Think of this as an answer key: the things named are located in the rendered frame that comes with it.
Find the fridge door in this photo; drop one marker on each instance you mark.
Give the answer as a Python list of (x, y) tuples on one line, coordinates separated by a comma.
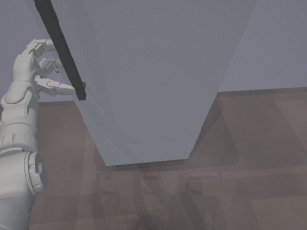
[(152, 69)]

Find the robot left hand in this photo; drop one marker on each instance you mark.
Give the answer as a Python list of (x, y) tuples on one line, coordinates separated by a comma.
[(26, 68)]

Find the handle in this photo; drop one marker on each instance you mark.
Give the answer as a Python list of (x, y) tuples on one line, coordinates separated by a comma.
[(50, 20)]

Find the robot left forearm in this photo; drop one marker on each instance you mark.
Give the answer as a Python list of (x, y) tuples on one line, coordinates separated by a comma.
[(19, 123)]

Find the left robot upper arm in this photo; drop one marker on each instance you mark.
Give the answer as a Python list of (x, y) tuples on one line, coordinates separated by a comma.
[(22, 177)]

